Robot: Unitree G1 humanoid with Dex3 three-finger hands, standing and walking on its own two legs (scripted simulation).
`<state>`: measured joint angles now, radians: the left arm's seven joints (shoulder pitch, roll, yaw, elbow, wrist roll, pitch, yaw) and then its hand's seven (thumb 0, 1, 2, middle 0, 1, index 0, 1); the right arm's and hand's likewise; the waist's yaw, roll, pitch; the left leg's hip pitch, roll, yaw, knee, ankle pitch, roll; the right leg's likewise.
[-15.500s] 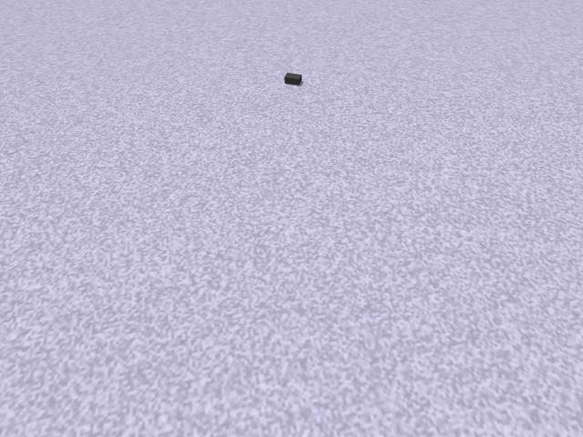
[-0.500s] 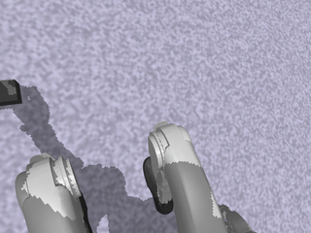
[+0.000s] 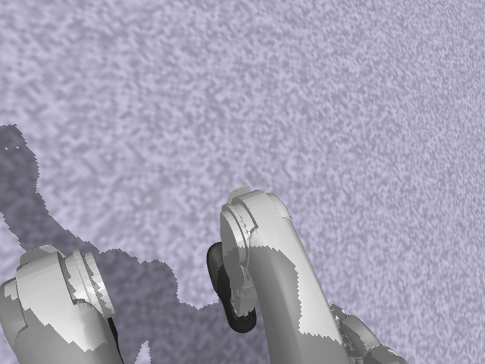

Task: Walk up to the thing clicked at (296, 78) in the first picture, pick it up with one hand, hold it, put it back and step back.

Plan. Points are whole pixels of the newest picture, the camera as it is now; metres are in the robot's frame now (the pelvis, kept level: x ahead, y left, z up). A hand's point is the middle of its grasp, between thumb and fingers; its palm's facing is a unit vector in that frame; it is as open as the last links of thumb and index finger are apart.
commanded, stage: rest palm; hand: left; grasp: from above
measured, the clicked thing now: out of the picture +0.50 +0.33 -0.29
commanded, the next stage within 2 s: close in 1.42 s
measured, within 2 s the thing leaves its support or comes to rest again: neither
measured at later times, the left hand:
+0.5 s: hand out of the picture +0.47 +0.32 -0.24, palm faces -0.49 -0.08 -0.87, open 13.6 cm
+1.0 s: hand out of the picture +0.47 +0.32 -0.26, palm faces -0.48 -0.09 -0.87, open 14.0 cm
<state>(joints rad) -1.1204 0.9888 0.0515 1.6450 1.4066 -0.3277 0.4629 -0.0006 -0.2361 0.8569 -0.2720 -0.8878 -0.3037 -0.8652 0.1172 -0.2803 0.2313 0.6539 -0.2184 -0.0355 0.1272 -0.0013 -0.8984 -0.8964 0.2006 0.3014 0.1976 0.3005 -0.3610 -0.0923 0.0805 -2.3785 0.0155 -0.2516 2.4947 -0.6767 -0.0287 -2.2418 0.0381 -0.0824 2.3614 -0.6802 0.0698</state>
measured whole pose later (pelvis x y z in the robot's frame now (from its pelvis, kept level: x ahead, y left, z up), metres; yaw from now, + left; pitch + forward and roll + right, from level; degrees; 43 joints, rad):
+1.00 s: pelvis +0.00 +0.01 -0.01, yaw -3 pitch +28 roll -15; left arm -1.09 1.06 0.06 1.69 1.36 -0.29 0.55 0.00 -0.50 0.99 -0.11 -0.96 -0.10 -0.97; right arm 0.07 -0.32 0.32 0.63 -0.27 -0.13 0.17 0.00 -0.90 -0.90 0.20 0.30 0.20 0.30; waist -0.39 -0.15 0.16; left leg -2.37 0.02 -0.30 2.56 -0.72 -0.03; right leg -2.22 0.06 -0.12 2.38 -0.69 0.08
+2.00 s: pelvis +0.00 +0.01 -0.01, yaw -4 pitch +27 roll -16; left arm -1.09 1.08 0.06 1.70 1.34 -0.28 0.53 0.00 -0.20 0.78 -0.30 -0.82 -0.31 -0.81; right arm 0.07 -0.33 0.34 0.62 -0.27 -0.15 0.19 0.00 -0.90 -0.90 0.20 0.30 0.20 0.30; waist -0.40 -0.15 0.18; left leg -2.37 0.02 -0.31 2.57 -0.72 -0.03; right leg -2.22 0.06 -0.13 2.38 -0.68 0.08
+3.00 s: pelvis +0.00 +0.01 -0.01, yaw -4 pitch +28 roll -16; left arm -1.10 1.09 0.06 1.66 1.34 -0.30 0.50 0.01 0.22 0.28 -0.76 -0.37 -0.81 -0.32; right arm 0.08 -0.33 0.34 0.61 -0.27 -0.12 0.17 0.00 -0.90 -0.90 0.20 0.30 0.20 0.30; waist -0.39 -0.15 0.17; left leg -2.37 0.03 -0.31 2.56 -0.72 -0.02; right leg -2.22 0.06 -0.13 2.37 -0.68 0.08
